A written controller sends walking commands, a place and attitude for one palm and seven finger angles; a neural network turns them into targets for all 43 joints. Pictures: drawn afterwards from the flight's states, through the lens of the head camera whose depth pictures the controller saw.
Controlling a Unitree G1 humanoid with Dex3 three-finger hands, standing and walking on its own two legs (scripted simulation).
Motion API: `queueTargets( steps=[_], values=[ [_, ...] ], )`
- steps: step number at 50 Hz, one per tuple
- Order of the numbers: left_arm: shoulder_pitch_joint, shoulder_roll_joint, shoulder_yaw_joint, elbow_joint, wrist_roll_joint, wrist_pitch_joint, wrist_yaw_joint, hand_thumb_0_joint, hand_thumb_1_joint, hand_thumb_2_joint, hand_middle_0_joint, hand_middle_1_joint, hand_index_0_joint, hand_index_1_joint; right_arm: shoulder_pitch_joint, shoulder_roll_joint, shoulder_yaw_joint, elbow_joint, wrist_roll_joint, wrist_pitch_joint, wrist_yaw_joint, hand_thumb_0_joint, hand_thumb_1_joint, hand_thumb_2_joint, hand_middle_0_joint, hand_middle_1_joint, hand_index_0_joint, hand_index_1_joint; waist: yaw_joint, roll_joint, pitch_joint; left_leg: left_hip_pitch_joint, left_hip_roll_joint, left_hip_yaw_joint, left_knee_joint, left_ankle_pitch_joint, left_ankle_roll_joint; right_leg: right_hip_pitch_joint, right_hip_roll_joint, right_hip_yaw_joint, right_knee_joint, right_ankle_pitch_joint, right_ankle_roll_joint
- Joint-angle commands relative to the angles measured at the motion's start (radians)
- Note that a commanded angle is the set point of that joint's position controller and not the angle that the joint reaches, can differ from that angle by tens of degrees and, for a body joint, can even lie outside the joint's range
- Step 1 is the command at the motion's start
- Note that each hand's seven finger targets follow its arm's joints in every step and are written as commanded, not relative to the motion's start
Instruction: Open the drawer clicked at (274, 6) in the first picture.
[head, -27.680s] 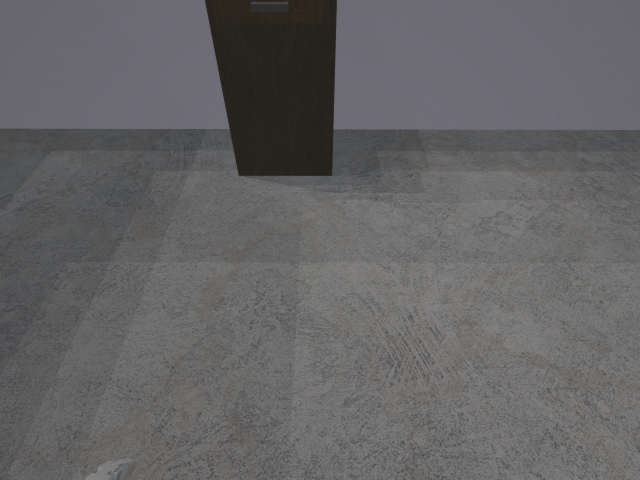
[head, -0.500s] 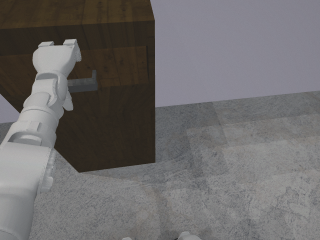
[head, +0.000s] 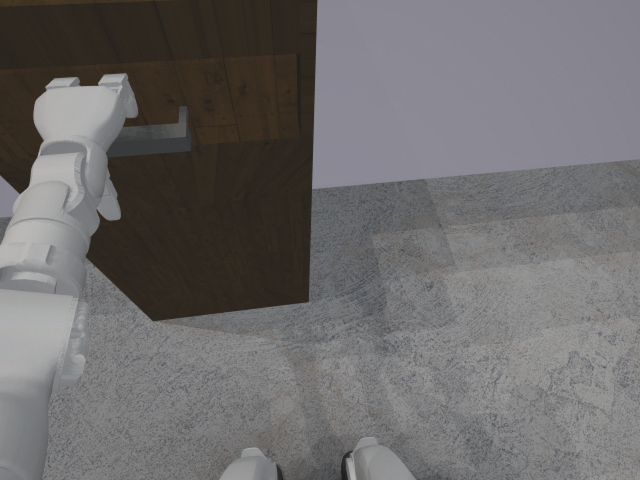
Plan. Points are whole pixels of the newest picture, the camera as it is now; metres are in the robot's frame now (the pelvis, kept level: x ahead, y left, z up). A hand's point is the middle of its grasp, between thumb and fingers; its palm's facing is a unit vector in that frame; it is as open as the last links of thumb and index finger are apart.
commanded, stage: lower the fingers behind the handle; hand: left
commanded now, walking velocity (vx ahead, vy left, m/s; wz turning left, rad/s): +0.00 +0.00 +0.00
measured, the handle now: (137, 128) +0.56 +0.21 +0.07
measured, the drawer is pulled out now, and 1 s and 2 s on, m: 0.00 0.00 0.00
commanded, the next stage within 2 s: lift the fingers back up to retry in 0.28 s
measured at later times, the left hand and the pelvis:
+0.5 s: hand (104, 149) +0.52 +0.24 +0.08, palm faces -0.02 +0.01 -1.00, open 13.8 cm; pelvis +0.03 +0.00 +0.01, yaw +1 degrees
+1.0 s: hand (87, 121) +0.52 +0.24 +0.13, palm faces +0.02 -0.02 -1.00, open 13.5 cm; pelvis +0.06 +0.00 +0.02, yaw +1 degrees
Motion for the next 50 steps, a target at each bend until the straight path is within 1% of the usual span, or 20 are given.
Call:
queueTargets(
  steps=[1,4,6,12,15,16,20,21,22,23,26,27,28,32,36,37,41,44,47,50],
  values=[
    [-0.299,0.172,0.030,-0.077,-0.012,-0.003,0.004,0.000,-0.500,0.300,-0.300,-1.200,-0.300,-1.200,0.135,-0.157,-0.075,-0.039,-0.010,-0.030,-0.004,0.000,-0.900,-0.900,0.200,0.300,0.200,0.300,-0.013,-0.029,-0.341,0.220,-0.016,-0.018,-0.096,0.045,0.019,0.124,0.023,-0.041,-0.114,0.000,-0.027],
    [-0.293,0.161,0.030,-0.103,-0.011,0.007,0.026,0.000,-0.500,0.300,-0.300,-1.200,-0.300,-1.200,0.139,-0.157,-0.077,-0.026,-0.014,-0.020,0.007,0.000,-0.900,-0.900,0.200,0.300,0.200,0.300,0.000,0.000,-0.365,0.248,-0.016,-0.022,-0.089,0.103,0.016,0.113,0.028,-0.045,-0.104,0.033,-0.031],
    [-0.323,0.133,0.016,-0.115,-0.014,0.024,0.037,0.000,-0.500,0.300,-0.300,-1.200,-0.300,-1.200,0.144,-0.157,-0.082,-0.012,-0.015,-0.012,0.015,0.000,-0.900,-0.900,0.200,0.300,0.200,0.300,-0.012,-0.006,-0.350,0.264,-0.011,-0.026,-0.092,0.132,0.015,0.105,0.031,-0.053,-0.107,0.050,-0.034],
    [-0.315,0.130,0.007,-0.068,-0.011,0.071,0.045,0.000,-0.500,0.300,-0.300,-1.200,-0.300,-1.200,0.136,-0.158,-0.076,-0.002,-0.011,0.007,0.022,0.000,-0.900,-0.900,0.200,0.300,0.200,0.300,-0.013,-0.028,-0.287,0.247,-0.014,-0.026,-0.114,0.121,0.015,0.121,0.030,-0.055,-0.126,0.046,-0.034],
    [-0.287,0.112,0.001,-0.079,-0.012,0.077,0.036,0.000,-0.500,0.300,-0.300,-1.200,-0.300,-1.200,0.125,-0.153,-0.077,-0.010,-0.013,0.013,0.025,0.000,-0.900,-0.900,0.200,0.300,0.200,0.300,-0.001,-0.025,-0.298,0.262,-0.016,-0.020,-0.118,0.144,0.015,0.150,0.031,-0.056,-0.131,0.064,-0.036],
    [-0.296,0.137,0.024,-0.098,-0.011,0.072,0.034,0.000,-0.500,0.300,-0.300,-1.200,-0.300,-1.200,0.124,-0.155,-0.080,-0.009,-0.014,0.017,0.025,0.000,-0.900,-0.900,0.200,0.300,0.200,0.300,0.001,-0.020,-0.312,0.277,-0.012,-0.020,-0.118,0.159,0.015,0.158,0.030,-0.055,-0.132,0.076,-0.038],
    [-0.281,0.088,-0.008,-0.140,-0.011,0.060,0.027,0.000,-0.500,0.300,-0.300,-1.200,-0.300,-1.200,0.107,-0.146,-0.081,-0.021,-0.015,0.022,0.028,0.000,-0.900,-0.900,0.200,0.300,0.200,0.300,0.007,-0.006,-0.312,0.308,-0.012,-0.022,-0.123,0.177,0.012,0.159,0.030,-0.058,-0.133,0.081,-0.039],
    [-0.315,0.091,-0.001,-0.184,-0.016,0.050,0.026,0.000,-0.500,0.300,-0.300,-1.200,-0.300,-1.200,0.108,-0.146,-0.086,-0.020,-0.019,0.022,0.028,0.000,-0.900,-0.900,0.200,0.300,0.200,0.300,0.003,-0.011,-0.345,0.338,-0.009,-0.025,-0.121,0.202,0.015,0.173,0.031,-0.056,-0.134,0.098,-0.039],
    [-0.316,0.113,0.015,-0.208,-0.016,0.043,0.028,0.000,-0.500,0.300,-0.300,-1.200,-0.300,-1.200,0.102,-0.142,-0.086,-0.025,-0.019,0.021,0.028,0.000,-0.900,-0.900,0.200,0.300,0.200,0.300,0.018,0.023,-0.368,0.352,-0.012,-0.020,-0.124,0.208,0.014,0.193,0.031,-0.053,-0.134,0.103,-0.039],
    [-0.297,0.136,0.040,-0.207,-0.018,0.043,0.030,0.000,-0.500,0.300,-0.300,-1.200,-0.300,-1.200,0.098,-0.142,-0.085,-0.029,-0.019,0.023,0.027,0.000,-0.900,-0.900,0.200,0.300,0.200,0.300,0.024,0.010,-0.371,0.350,-0.015,-0.018,-0.126,0.213,0.016,0.217,0.031,-0.051,-0.137,0.113,-0.040],
    [-0.336,0.117,0.029,-0.292,-0.027,0.022,0.027,0.000,-0.500,0.300,-0.300,-1.200,-0.300,-1.200,0.086,-0.135,-0.089,-0.034,-0.020,0.019,0.024,0.000,-0.900,-0.900,0.200,0.300,0.200,0.300,0.022,0.011,-0.400,0.394,-0.013,-0.022,-0.130,0.252,0.016,0.243,0.032,-0.052,-0.145,0.140,-0.040],
    [-0.341,0.111,0.019,-0.295,-0.027,0.019,0.028,0.000,-0.500,0.300,-0.300,-1.200,-0.300,-1.200,0.084,-0.134,-0.090,-0.029,-0.019,0.018,0.023,0.000,-0.900,-0.900,0.200,0.300,0.200,0.300,0.014,0.021,-0.384,0.402,-0.013,-0.021,-0.132,0.251,0.017,0.237,0.032,-0.051,-0.149,0.143,-0.038],
    [-0.331,0.165,0.069,-0.306,-0.026,0.015,0.031,0.000,-0.500,0.300,-0.300,-1.200,-0.300,-1.200,0.083,-0.138,-0.090,-0.026,-0.018,0.018,0.021,0.000,-0.900,-0.900,0.200,0.300,0.200,0.300,0.028,0.019,-0.384,0.402,-0.013,-0.023,-0.136,0.266,0.017,0.251,0.032,-0.050,-0.149,0.157,-0.040],
    [-0.364,0.154,0.058,-0.390,-0.030,-0.004,0.037,0.000,-0.500,0.300,-0.300,-1.200,-0.300,-1.200,0.067,-0.132,-0.092,-0.028,-0.019,0.012,0.021,0.000,-0.900,-0.900,0.200,0.300,0.200,0.300,0.031,0.052,-0.407,0.452,-0.017,-0.023,-0.144,0.326,0.015,0.285,0.033,-0.051,-0.156,0.202,-0.041],
    [-0.342,0.224,0.121,-0.445,-0.033,-0.004,0.043,0.000,-0.500,0.300,-0.300,-1.200,-0.300,-1.200,0.056,-0.137,-0.093,-0.027,-0.022,0.016,0.023,0.000,-0.900,-0.900,0.200,0.300,0.200,0.300,0.054,0.054,-0.458,0.485,-0.020,-0.019,-0.148,0.425,0.014,0.365,0.032,-0.048,-0.160,0.292,-0.043],
    [-0.343,0.196,0.097,-0.447,-0.038,-0.002,0.039,0.000,-0.500,0.300,-0.300,-1.200,-0.300,-1.200,0.053,-0.131,-0.093,-0.027,-0.019,0.016,0.024,0.000,-0.900,-0.900,0.200,0.300,0.200,0.300,0.047,0.071,-0.449,0.500,-0.021,-0.018,-0.148,0.442,0.013,0.359,0.034,-0.049,-0.161,0.306,-0.042],
    [-0.338,0.252,0.144,-0.513,-0.050,-0.001,0.028,0.000,-0.500,0.300,-0.300,-1.200,-0.300,-1.200,0.035,-0.136,-0.095,-0.028,-0.018,0.022,0.023,0.000,-0.900,-0.900,0.200,0.300,0.200,0.300,0.064,0.059,-0.478,0.523,-0.022,-0.014,-0.155,0.540,0.015,0.436,0.030,-0.045,-0.171,0.399,-0.041],
    [-0.355,0.231,0.122,-0.535,-0.058,0.004,0.016,0.000,-0.500,0.300,-0.300,-1.200,-0.300,-1.200,0.021,-0.132,-0.094,-0.026,-0.013,0.025,0.025,0.000,-0.900,-0.900,0.200,0.300,0.200,0.300,0.055,0.066,-0.454,0.551,-0.021,-0.017,-0.163,0.575,0.013,0.432,0.030,-0.046,-0.180,0.415,-0.036],
    [-0.341,0.210,0.104,-0.589,-0.068,0.011,-0.001,0.000,-0.500,0.300,-0.300,-1.200,-0.300,-1.200,0.007,-0.129,-0.098,-0.029,-0.011,0.026,0.028,0.000,-0.900,-0.900,0.200,0.300,0.200,0.300,0.060,0.091,-0.485,0.620,-0.017,-0.020,-0.164,0.659,0.011,0.442,0.030,-0.046,-0.189,0.443,-0.035],
    [-0.285,0.202,0.104,-0.556,-0.077,0.035,-0.025,0.000,-0.500,0.300,-0.300,-1.200,-0.300,-1.200,-0.008,-0.130,-0.094,-0.027,-0.008,0.033,0.032,0.000,-0.900,-0.900,0.200,0.300,0.200,0.300,0.068,0.057,-0.436,0.604,-0.018,-0.017,-0.182,0.651,0.011,0.466,0.029,-0.050,-0.203,0.450,-0.037]
  ],
)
